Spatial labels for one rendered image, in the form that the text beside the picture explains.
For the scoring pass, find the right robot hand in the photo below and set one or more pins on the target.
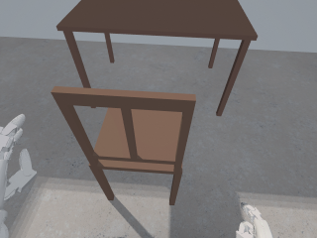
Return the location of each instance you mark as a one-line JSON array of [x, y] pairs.
[[259, 229]]

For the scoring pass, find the left robot hand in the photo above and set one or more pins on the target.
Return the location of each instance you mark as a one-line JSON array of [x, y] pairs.
[[9, 137]]

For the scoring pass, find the chair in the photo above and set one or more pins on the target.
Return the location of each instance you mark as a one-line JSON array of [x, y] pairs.
[[143, 131]]

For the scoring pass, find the table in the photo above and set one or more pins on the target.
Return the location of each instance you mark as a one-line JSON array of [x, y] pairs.
[[206, 19]]

